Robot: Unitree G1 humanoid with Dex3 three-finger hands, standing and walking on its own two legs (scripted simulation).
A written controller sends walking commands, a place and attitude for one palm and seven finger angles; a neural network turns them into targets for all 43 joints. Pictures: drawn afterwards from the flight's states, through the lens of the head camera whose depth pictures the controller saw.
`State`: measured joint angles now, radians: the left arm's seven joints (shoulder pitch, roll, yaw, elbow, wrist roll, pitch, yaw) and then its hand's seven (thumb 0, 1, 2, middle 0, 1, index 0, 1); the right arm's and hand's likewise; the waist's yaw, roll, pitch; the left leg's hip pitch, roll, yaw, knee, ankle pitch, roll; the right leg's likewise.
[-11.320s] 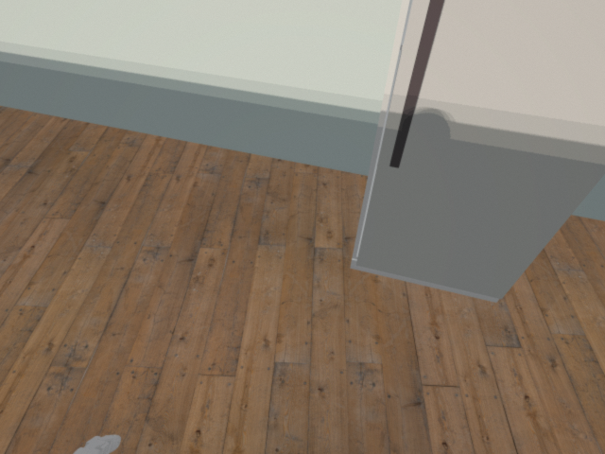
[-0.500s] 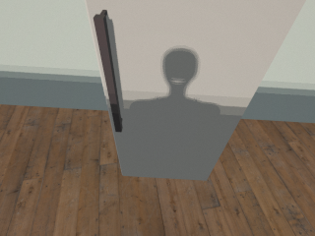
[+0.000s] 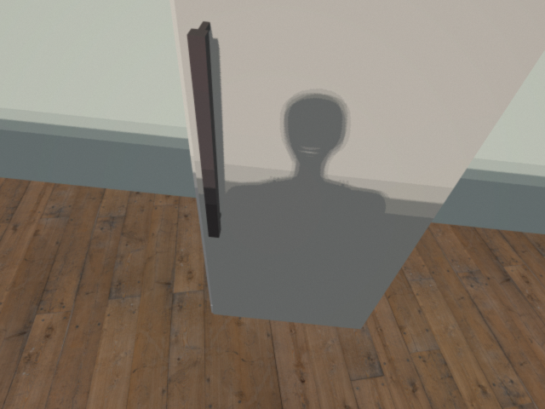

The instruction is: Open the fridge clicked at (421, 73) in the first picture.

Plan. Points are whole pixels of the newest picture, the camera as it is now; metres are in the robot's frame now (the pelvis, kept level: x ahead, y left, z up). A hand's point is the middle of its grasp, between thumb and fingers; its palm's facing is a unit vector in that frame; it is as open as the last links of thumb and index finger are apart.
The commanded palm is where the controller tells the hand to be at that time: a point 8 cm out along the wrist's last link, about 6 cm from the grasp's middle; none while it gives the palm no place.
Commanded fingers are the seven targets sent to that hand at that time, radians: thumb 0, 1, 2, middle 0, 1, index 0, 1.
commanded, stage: come to a stop and stand still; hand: left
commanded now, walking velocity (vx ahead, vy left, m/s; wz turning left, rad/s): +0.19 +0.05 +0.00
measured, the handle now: (211, 151) +0.52 +0.17 +0.09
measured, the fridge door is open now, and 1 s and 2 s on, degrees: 0 0 0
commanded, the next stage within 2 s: look again from close up in 1.58 s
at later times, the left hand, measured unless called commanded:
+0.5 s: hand out of the picture +0.12 +0.18 -0.18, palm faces +0.06 -0.98 -0.21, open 7.3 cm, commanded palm none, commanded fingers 0.00 0.90 0.90 -0.20 -0.30 -0.20 -0.30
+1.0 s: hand out of the picture +0.06 +0.18 -0.15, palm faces +0.03 -0.95 -0.30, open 7.4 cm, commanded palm none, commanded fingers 0.00 0.90 0.90 -0.20 -0.30 -0.20 -0.30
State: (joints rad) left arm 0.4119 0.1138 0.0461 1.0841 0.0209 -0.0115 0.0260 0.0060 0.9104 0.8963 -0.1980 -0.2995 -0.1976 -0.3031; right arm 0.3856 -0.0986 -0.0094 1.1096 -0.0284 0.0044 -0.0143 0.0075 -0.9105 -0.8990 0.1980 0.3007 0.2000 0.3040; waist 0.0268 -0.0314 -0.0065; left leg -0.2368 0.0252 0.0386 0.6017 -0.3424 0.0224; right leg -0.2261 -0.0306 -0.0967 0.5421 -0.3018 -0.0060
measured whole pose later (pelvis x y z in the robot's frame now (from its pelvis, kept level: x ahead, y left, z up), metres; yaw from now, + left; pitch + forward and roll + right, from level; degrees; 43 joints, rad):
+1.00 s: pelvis +0.04 -0.02 +0.00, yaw +0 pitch -2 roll +1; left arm 0.26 0.19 0.01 1.06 0.01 -0.01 0.01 0.01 0.91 0.90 -0.20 -0.30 -0.20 -0.30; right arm 0.29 -0.22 0.00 0.98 -0.02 -0.01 -0.02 0.01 -0.92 -0.90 0.20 0.30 0.20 0.30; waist 0.01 0.07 0.02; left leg -0.07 0.00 0.06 0.44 -0.33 -0.01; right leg -0.30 -0.02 -0.07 0.51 -0.17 -0.04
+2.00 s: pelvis +0.05 -0.03 +0.01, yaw +1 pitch -2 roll +1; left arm 0.24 0.15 0.01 1.14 0.01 -0.02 0.02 0.01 0.92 0.90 -0.20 -0.30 -0.20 -0.30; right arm 0.34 -0.15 0.01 1.12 -0.02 -0.02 -0.03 0.01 -0.91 -0.90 0.20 0.30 0.20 0.30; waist 0.01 0.02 0.06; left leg -0.06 0.02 0.04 0.41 -0.32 -0.02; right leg -0.28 0.00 -0.09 0.47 -0.17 -0.06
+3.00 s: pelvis +0.02 -0.01 -0.05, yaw +2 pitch +8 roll +0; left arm 0.51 0.19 0.14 0.03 -0.27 -0.43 -0.26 0.01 0.56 0.75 -0.23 -0.52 -0.23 -0.52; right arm 0.15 -0.31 -0.07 0.39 0.03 -0.26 -0.03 0.01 -0.91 -0.90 0.20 0.30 0.20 0.30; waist 0.04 -0.05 -0.09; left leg -0.57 -0.01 0.02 0.99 -0.56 0.01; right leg -0.75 -0.06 -0.09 0.94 -0.34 -0.03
